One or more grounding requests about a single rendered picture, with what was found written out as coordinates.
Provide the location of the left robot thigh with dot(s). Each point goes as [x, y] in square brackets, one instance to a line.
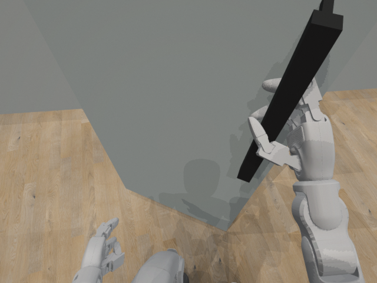
[162, 267]

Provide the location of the left robot forearm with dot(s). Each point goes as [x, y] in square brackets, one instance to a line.
[89, 274]

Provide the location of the robot right hand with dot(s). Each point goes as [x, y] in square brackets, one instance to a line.
[311, 135]

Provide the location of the handle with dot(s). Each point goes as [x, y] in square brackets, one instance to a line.
[319, 36]

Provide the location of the fridge door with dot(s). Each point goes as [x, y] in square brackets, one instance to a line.
[168, 85]

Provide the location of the robot left hand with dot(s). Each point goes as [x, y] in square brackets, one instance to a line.
[97, 251]

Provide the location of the right robot forearm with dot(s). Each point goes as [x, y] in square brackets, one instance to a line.
[329, 254]

